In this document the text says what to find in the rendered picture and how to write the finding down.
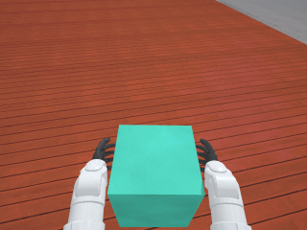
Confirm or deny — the carton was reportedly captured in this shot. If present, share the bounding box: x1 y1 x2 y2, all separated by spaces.
107 125 205 227

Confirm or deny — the robot left hand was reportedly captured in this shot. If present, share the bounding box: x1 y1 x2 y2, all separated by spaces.
91 137 116 171

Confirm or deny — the right robot forearm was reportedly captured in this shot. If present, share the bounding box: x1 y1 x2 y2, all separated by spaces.
204 160 252 230

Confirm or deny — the left robot forearm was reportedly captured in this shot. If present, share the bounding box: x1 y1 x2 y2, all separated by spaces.
63 159 107 230

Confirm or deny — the robot right hand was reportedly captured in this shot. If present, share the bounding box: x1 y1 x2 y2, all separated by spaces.
195 138 219 173

